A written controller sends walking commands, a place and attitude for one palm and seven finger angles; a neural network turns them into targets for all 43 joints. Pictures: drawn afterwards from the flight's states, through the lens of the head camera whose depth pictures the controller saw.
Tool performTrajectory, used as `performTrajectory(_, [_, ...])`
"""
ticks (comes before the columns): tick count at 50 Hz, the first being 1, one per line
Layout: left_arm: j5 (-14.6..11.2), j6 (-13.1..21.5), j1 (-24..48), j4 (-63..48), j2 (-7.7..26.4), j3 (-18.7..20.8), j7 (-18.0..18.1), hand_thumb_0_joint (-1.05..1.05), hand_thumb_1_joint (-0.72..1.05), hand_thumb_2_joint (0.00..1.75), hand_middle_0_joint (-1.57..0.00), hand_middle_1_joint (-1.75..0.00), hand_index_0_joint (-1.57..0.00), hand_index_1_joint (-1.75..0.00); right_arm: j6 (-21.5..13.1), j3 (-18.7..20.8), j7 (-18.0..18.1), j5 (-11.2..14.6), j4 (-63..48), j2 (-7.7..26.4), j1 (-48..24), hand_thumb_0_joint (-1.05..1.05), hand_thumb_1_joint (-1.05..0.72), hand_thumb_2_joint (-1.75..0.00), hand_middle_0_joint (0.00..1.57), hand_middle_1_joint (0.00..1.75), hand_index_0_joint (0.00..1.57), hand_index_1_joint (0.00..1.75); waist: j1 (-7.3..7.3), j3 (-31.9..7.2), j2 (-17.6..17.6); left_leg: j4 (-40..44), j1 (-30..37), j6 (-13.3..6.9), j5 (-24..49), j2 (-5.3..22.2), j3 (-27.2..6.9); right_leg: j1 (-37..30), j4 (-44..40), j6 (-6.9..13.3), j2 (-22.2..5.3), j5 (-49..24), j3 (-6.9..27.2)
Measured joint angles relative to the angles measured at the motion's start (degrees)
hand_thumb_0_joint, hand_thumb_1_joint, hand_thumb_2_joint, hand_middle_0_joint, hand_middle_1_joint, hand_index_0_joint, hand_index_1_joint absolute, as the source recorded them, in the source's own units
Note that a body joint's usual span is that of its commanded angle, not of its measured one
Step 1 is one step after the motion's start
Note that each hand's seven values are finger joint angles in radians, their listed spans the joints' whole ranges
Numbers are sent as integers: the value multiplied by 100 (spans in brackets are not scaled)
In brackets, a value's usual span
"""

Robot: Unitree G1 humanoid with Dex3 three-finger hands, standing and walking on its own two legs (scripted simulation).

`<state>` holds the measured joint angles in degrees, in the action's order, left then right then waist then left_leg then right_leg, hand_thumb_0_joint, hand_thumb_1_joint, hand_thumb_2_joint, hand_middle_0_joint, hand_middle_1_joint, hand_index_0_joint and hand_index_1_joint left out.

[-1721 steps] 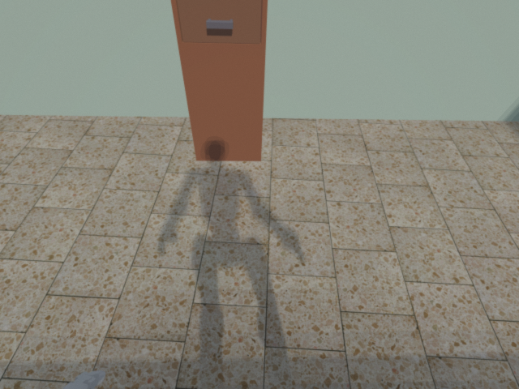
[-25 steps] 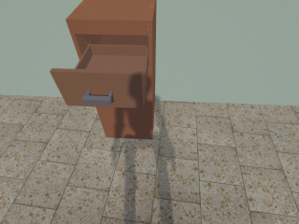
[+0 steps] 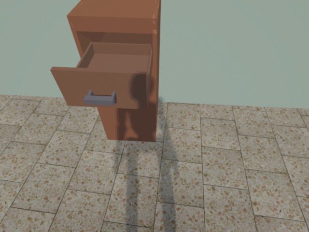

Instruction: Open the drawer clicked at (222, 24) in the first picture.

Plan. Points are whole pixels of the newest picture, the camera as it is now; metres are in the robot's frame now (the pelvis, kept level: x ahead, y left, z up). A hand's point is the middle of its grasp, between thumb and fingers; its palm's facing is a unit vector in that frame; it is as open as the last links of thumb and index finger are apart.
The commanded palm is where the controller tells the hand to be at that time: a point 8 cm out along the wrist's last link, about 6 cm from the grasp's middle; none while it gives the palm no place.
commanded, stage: look to check the result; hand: left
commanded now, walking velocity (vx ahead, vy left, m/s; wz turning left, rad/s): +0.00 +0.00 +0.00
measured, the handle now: (100, 96) +0.56 +0.23 +0.00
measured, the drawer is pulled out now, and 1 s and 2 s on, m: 0.29 0.29 0.29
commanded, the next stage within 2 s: stand and wait in 0.40 s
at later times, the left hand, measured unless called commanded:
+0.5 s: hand out of the picture +0.00 +0.17 -0.17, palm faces +0.03 -0.98 -0.19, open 7.4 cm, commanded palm none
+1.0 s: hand out of the picture +0.02 +0.17 -0.17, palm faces +0.02 -0.98 -0.22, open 7.4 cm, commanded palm none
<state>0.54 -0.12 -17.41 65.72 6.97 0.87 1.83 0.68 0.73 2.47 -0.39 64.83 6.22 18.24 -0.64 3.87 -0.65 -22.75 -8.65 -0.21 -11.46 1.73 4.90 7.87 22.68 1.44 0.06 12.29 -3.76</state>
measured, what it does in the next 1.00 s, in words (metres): stands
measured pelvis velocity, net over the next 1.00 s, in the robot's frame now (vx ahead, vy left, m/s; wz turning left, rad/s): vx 0.01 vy -0.01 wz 0.00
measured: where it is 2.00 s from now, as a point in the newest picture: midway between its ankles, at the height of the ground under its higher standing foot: outside the picture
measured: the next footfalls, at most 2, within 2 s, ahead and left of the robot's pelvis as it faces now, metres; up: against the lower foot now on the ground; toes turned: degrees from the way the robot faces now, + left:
none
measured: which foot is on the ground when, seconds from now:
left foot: down 0.00-1.00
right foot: down 0.00-1.00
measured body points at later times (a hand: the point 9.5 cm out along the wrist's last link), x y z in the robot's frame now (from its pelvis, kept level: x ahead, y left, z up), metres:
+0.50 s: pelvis +0.00 +0.00 +0.00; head +0.01 -0.01 +0.45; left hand +0.00 +0.22 -0.16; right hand -0.02 -0.21 -0.17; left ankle +0.01 +0.11 -0.74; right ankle +0.00 -0.10 -0.74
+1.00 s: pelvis +0.01 -0.01 +0.00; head +0.03 -0.02 +0.45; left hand +0.02 +0.22 -0.15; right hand +0.00 -0.23 -0.16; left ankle +0.01 +0.11 -0.74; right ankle +0.00 -0.10 -0.74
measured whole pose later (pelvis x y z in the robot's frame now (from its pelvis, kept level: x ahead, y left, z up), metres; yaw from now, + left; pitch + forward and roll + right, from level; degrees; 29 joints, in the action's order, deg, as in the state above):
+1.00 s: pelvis +0.01 -0.01 +0.00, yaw +0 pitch -2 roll +0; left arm 0.6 0.3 -13.6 65.0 9.0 1.5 1.5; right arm 0.5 1.2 2.3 -0.5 64.7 8.8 14.8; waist -0.9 4.5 -1.1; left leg -21.2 -8.1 0.8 -11.0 2.5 4.8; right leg 7.6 21.5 2.3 1.0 12.1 -3.8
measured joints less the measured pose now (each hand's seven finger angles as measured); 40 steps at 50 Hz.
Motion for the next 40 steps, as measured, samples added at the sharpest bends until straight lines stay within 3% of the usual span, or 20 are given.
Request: performTrajectory(40, [7, 44, 315, -93, 147, 51, -13, 0, 91, 90, -20, -30, -20, -29, -10, 49, -12, -14, -19, 169, -240, 0, -90, -90, 20, 30, 20, 30, -30, 36, -24, 104, 39, 72, 39, 61, 7, -12, -70, 64, 68, -21, 11])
